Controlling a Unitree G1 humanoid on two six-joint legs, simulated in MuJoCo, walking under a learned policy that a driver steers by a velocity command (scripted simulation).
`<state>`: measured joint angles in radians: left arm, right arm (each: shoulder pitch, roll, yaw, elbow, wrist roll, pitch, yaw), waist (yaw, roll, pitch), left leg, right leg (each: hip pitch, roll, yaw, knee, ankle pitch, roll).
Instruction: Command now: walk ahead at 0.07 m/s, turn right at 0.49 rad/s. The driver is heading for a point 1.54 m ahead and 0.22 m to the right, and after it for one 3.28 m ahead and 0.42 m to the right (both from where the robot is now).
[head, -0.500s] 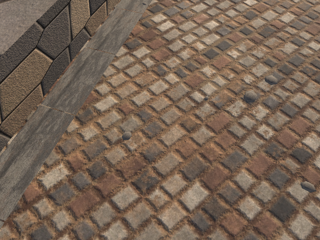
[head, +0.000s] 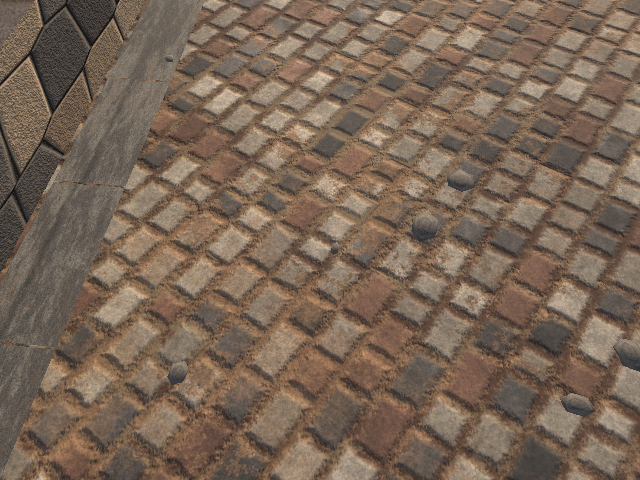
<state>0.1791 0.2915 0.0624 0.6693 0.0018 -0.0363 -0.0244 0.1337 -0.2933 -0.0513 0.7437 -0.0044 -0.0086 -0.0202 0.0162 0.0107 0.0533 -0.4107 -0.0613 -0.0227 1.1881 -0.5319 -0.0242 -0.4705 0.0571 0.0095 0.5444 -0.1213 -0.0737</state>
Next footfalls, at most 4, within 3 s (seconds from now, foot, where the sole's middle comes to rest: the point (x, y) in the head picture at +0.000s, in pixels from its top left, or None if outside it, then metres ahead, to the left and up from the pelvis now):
0.34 left None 0.13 0.15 -0.76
0.72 right None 0.02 -0.09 -0.76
1.20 left None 0.10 0.15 -0.76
1.86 right None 0.26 -0.08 -0.76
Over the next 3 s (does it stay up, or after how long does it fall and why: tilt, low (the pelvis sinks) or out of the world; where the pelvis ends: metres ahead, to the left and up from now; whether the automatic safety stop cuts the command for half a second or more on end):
stays up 0.74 -0.17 0.02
